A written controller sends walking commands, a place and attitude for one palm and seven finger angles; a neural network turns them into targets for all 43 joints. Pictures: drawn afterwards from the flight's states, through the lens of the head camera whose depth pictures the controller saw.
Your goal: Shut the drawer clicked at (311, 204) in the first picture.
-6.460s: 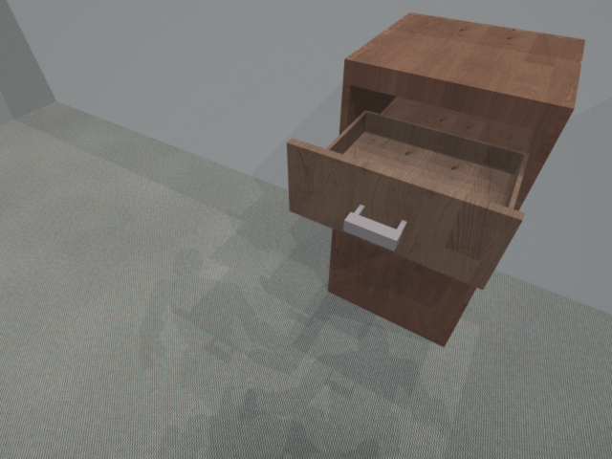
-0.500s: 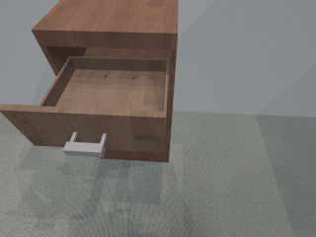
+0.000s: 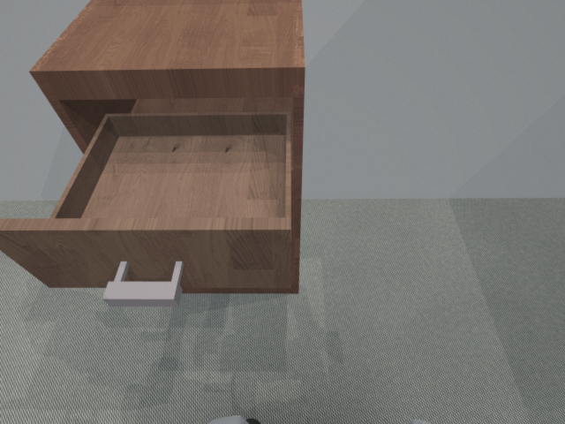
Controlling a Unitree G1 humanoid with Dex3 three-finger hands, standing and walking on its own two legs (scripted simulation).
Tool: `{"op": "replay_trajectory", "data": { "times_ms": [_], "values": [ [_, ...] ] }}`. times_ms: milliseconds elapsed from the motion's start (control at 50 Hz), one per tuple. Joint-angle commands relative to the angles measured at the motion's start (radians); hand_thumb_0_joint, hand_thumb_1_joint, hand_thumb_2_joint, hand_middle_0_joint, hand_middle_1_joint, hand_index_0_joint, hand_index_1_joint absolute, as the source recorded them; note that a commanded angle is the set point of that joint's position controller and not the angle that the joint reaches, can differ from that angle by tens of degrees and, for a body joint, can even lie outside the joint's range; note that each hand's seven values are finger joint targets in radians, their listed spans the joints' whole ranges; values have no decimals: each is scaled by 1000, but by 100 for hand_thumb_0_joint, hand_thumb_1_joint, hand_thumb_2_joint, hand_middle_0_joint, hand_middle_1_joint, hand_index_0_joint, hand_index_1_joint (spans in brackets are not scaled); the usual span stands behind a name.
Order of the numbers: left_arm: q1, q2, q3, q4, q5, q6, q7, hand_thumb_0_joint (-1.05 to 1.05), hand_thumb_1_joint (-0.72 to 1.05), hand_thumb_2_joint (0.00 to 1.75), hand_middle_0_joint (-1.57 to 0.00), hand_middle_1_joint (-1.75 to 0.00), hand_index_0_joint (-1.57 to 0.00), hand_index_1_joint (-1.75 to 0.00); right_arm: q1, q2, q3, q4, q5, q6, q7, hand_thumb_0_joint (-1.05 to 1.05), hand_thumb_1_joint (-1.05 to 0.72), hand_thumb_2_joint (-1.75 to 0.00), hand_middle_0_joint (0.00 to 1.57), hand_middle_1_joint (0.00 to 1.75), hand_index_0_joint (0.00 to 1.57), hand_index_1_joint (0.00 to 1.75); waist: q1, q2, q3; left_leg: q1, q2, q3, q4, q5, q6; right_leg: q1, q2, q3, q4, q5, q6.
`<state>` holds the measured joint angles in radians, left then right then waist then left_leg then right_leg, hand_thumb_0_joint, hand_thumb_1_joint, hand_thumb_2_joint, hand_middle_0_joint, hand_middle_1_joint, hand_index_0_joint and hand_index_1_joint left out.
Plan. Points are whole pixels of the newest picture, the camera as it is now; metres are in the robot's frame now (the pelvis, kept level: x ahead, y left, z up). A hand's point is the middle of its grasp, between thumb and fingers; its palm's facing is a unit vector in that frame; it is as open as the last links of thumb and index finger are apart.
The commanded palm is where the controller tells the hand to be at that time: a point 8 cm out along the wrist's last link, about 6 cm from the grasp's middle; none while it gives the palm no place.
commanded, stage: come to a stop and stand still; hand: left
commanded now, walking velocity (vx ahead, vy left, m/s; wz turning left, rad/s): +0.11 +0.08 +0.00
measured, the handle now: (147, 280) +0.30 +0.23 +0.01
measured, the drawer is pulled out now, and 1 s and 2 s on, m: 0.29 0.29 0.29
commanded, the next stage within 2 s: look again from close up in 1.10 s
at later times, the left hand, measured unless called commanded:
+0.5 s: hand out of the picture +0.03 +0.18 -0.16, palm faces +0.04 -0.97 -0.23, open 7.4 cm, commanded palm none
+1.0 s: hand out of the picture +0.03 +0.16 -0.17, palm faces +0.03 -0.98 -0.18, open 7.4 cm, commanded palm none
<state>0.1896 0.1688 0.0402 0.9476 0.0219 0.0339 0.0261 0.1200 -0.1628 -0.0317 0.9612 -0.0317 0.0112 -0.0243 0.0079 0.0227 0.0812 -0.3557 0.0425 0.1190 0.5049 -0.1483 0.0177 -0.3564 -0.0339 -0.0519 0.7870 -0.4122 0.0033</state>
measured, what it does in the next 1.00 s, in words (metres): steps on the spot: right foot, then left foot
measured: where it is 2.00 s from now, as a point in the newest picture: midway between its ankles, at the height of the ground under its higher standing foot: outside the picture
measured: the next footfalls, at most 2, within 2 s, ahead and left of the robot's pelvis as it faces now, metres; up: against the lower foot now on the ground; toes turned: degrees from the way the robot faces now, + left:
right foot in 0.04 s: +0.04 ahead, -0.12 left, +0.00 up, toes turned -3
left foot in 0.32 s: +0.04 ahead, +0.08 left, +0.00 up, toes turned +6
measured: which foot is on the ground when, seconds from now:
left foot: down 0.00-0.02, up 0.04-0.30, down 0.32-1.00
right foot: up 0.00-0.02, down 0.04-1.00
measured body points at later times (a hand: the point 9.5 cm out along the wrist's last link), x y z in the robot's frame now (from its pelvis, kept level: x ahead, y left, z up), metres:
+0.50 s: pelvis +0.00 -0.01 +0.00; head +0.00 -0.02 +0.45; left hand +0.03 +0.23 -0.14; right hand -0.01 -0.24 -0.15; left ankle +0.00 +0.08 -0.73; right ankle +0.00 -0.11 -0.73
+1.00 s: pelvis +0.04 +0.00 +0.01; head +0.04 +0.00 +0.46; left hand +0.03 +0.21 -0.15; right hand +0.04 -0.22 -0.15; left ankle +0.00 +0.08 -0.73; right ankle +0.00 -0.11 -0.73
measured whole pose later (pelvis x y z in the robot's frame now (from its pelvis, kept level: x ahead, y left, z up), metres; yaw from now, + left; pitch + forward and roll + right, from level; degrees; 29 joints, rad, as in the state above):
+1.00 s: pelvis +0.04 +0.00 +0.01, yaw +0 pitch -1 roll +0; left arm 0.29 0.14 -0.02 1.13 0.01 -0.01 0.04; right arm 0.28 -0.15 0.01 1.13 -0.01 -0.02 -0.04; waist 0.00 -0.01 0.02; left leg -0.12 -0.03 0.12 0.42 -0.28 0.05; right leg -0.14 -0.03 -0.07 0.45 -0.30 -0.01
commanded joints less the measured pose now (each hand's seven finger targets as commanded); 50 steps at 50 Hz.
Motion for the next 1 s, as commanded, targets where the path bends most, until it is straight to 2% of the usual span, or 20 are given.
{"op": "replay_trajectory", "data": {
  "times_ms": [0, 20, 40, 60, 80, 100, 120, 140, 180, 220, 280, 300, 320, 340, 360, 420, 480, 620, 740, 980],
  "values": [
    [150, 167, 10, -58, 15, -37, 26, 0, 90, 90, -20, -30, -20, -30, 54, -89, -37, -114, 25, -4, 26, 0, -90, -90, 20, 30, 20, 30, 16, -391, -163, -120, -5, -26, 265, -282, -13, 137, -216, 343, -506, 46, -56],
    [111, 181, 3, -87, 8, -62, 19, 0, 90, 90, -20, -30, -20, -30, 49, -85, -22, -121, 2, 10, 37, 0, -90, -90, 20, 30, 20, 30, 2, -179, -172, -120, -12, -103, 352, -300, -29, 116, -291, 414, -499, 138, -135],
    [85, 196, -5, -85, 12, -73, 20, 0, 90, 90, -20, -30, -20, -30, 53, -75, -23, -117, 4, 9, 45, 0, -90, -90, 20, 30, 20, 30, -19, -78, -134, -82, -8, -86, 399, -290, -33, 64, -277, 345, -511, 118, -170],
    [79, 180, 2, -89, 13, -83, 25, 0, 90, 90, -20, -30, -20, -30, 71, -70, -24, -99, 4, 7, 51, 0, -90, -90, 20, 30, 20, 30, -34, -51, -139, -121, -23, -84, 441, -230, -32, 149, -209, 270, -452, 375, -162],
    [96, 178, 9, -79, 9, -93, 28, 0, 90, 90, -20, -30, -20, -30, 80, -73, -18, -101, 12, 5, 46, 0, -90, -90, 20, 30, 20, 30, -25, -189, -151, -168, -21, -94, 472, -256, -31, 220, -225, 285, -417, 539, -166],
    [88, 166, 2, -72, 6, -93, 28, 0, 90, 90, -20, -30, -20, -30, 77, -87, -20, -103, 17, 9, 40, 0, -90, -90, 20, 30, 20, 30, -26, -224, -122, -161, 1, -113, 479, -258, -30, 205, -237, 264, -420, 520, -175],
    [65, 158, 0, -75, 6, -92, 28, 0, 90, 90, -20, -30, -20, -30, 84, -91, -19, -100, 17, 14, 38, 0, -90, -90, 20, 30, 20, 30, -32, -217, -74, -147, 14, -109, 434, -241, -33, 171, -233, 216, -439, 496, -176],
    [56, 164, -1, -79, 8, -85, 24, 0, 90, 90, -20, -30, -20, -30, 79, -86, -15, -100, 20, 17, 39, 0, -90, -90, 20, 30, 20, 30, -28, -210, -32, -92, 9, -93, 380, -262, -35, 91, -234, 211, -468, 365, -173],
    [49, 194, 10, -80, 10, -69, 20, 0, 90, 90, -20, -30, -20, -30, 90, -93, -16, -91, 17, 22, 41, 0, -90, -90, 20, 30, 20, 30, -12, -168, 31, -24, -5, -70, 280, -274, -32, 2, -229, 231, -531, 50, -178],
    [55, 215, 17, -73, 6, -56, 18, 0, 90, 90, -20, -30, -20, -30, 126, -89, -15, -72, 12, 21, 42, 0, -90, -90, 20, 30, 20, 30, -10, -113, 69, 54, -20, -49, 165, -237, -27, -59, -215, 228, -551, -125, -165],
    [56, 193, 16, -64, -1, -42, 20, 0, 90, 90, -20, -30, -20, -30, 239, -79, -1, -19, 7, 5, 35, 0, -90, -90, 20, 30, 20, 30, -32, -52, 39, 200, -29, -41, -39, -171, -10, -100, -152, 180, -446, -134, -110],
    [56, 171, 9, -65, -3, -40, 19, 0, 90, 90, -20, -30, -20, -30, 265, -90, 2, -9, 5, -1, 30, 0, -90, -90, 20, 30, 20, 30, -33, 18, 23, 205, 4, -77, -95, -156, 7, -74, -110, 146, -372, -70, -89],
    [71, 132, 2, -70, -5, -37, 16, 0, 90, 90, -20, -30, -20, -30, 270, -113, -2, -9, 2, -5, 25, 0, -90, -90, 20, 30, 20, 30, -20, 109, 6, 167, 84, -174, -131, -120, 43, -37, -49, 70, -299, -16, -56],
    [82, 118, -4, -59, -7, -33, 15, 0, 90, 90, -20, -30, -20, -30, 235, -129, 2, -13, 1, -5, 21, 0, -90, -90, 20, 30, 20, 30, 0, 175, -10, 93, 126, -236, -186, -139, 76, 32, -20, 11, -271, -6, -40],
    [80, 118, -8, -44, -2, -33, 16, 0, 90, 90, -20, -30, -20, -30, 202, -125, 7, -14, 5, -7, 18, 0, -90, -90, 20, 30, 20, 30, 10, 194, 5, 35, 132, -266, -233, -175, 92, 86, -12, -3, -267, 13, -34],
    [125, 128, -9, -6, -4, -44, 6, 0, 90, 90, -20, -30, -20, -30, 177, -111, 13, -15, 11, -15, 13, 0, -90, -90, 20, 30, 20, 30, 32, 9, -27, 12, 76, -187, -177, -166, 59, 187, -56, 64, -352, 116, -55],
    [117, 134, -15, 18, -9, -50, 7, 0, 90, 90, -20, -30, -20, -30, 214, -102, 18, 11, 11, -17, 11, 0, -90, -90, 20, 30, 20, 30, 2, -66, -35, 87, 41, -137, -131, -159, 28, 132, -109, 137, -420, 68, -75],
    [140, 98, -31, 70, -10, -58, 10, 0, 90, 90, -20, -30, -20, -30, 241, -82, 30, 79, 20, -37, 3, 0, -90, -90, 20, 30, 20, 30, -3, -21, -52, 166, 71, -145, -160, 23, 41, 158, -77, 83, -385, 253, -50],
    [163, 77, -37, 114, -9, -61, 17, 0, 90, 90, -20, -30, -20, -30, 236, -76, 32, 120, 22, -45, -7, 0, -90, -90, 20, 30, 20, 30, -3, -35, -46, 214, 74, -137, -139, 158, 40, 168, -82, 75, -376, 354, -43],
    [171, 68, -41, 158, -10, -59, 20, 0, 90, 90, -20, -30, -20, -30, 226, -73, 36, 157, 22, -45, -15, 0, -90, -90, 20, 30, 20, 30, -6, -16, -22, 246, 75, -130, -156, 203, 36, 185, -83, 74, -390, 397, -41]
  ]
}}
